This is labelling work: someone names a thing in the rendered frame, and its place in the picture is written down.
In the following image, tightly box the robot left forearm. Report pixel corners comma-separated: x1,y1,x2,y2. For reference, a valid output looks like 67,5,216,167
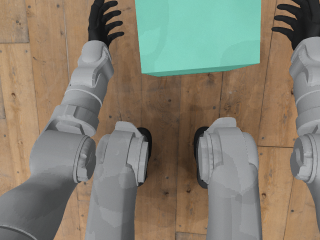
29,40,114,172

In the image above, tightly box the right robot thigh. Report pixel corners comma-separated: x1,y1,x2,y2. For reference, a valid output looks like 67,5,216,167
198,127,263,240

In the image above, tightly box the right robot shin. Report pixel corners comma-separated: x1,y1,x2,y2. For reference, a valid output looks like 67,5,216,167
203,117,259,183

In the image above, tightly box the left robot hand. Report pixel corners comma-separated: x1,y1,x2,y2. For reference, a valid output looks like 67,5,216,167
88,0,125,49

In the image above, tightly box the carton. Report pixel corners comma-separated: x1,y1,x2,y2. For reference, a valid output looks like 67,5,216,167
135,0,261,77

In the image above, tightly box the right robot hand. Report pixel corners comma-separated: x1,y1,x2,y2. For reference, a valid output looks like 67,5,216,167
271,0,320,51

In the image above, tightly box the robot right upper arm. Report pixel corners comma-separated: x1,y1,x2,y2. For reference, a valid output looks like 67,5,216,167
290,133,320,233

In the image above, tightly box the robot left upper arm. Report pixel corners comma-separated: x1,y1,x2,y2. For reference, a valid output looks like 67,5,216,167
0,130,96,240

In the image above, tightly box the robot right forearm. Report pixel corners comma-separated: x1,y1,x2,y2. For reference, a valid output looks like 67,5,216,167
289,36,320,136

